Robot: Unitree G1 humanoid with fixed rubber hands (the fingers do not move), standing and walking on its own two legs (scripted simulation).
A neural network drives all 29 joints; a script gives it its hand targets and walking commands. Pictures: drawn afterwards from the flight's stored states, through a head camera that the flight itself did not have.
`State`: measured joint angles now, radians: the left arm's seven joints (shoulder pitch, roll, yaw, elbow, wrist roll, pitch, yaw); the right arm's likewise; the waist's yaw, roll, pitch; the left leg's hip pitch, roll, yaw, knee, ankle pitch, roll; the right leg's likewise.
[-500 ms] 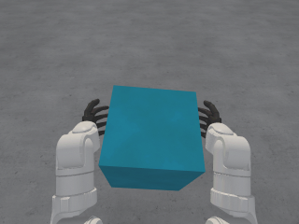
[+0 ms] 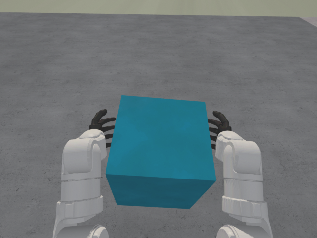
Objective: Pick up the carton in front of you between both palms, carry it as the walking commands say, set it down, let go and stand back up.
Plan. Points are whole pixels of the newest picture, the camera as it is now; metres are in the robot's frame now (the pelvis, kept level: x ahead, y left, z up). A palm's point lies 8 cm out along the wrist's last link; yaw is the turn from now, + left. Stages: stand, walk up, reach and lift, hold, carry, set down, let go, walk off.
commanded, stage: carry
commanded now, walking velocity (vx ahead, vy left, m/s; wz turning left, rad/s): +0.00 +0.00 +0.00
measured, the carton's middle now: (158, 156) +0.33 +0.00 +0.04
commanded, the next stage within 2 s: none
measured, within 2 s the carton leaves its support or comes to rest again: neither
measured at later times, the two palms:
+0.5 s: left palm (99, 140) +0.32 +0.14 +0.12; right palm (225, 142) +0.32 -0.16 +0.12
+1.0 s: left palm (102, 140) +0.32 +0.14 +0.12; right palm (227, 142) +0.32 -0.16 +0.12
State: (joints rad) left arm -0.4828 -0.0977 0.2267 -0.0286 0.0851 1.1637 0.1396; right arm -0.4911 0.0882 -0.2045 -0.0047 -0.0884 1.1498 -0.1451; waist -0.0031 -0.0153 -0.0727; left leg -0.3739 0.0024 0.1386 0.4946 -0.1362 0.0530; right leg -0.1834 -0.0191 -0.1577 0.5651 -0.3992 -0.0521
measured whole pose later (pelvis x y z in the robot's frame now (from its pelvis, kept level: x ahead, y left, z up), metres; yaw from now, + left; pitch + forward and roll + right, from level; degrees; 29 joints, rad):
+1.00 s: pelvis -0.01 -0.01 +0.00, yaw +0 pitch +1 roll +1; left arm -0.51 -0.10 0.23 -0.03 0.09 1.17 0.14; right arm -0.51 0.09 -0.21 0.00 -0.08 1.15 -0.15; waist -0.01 -0.02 -0.04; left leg -0.40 0.01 0.13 0.52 -0.13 0.04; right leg -0.21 -0.02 -0.17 0.61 -0.41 -0.07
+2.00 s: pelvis -0.01 -0.01 +0.00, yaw +0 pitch +1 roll +1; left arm -0.51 -0.10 0.23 -0.03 0.09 1.17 0.14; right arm -0.51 0.09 -0.21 -0.01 -0.08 1.15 -0.15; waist -0.01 -0.02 -0.04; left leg -0.40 0.02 0.13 0.51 -0.12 0.04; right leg -0.22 -0.02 -0.18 0.61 -0.41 -0.07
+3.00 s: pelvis +0.34 -0.05 -0.10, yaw +4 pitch +3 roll +4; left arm -0.50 -0.14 0.25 -0.03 0.14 1.10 0.15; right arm -0.54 0.08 -0.18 0.03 -0.07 1.14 -0.21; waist -0.03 -0.03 -0.10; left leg -0.11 0.03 0.04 1.11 -0.72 -0.01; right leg -0.46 -0.08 -0.10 0.47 -0.03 -0.05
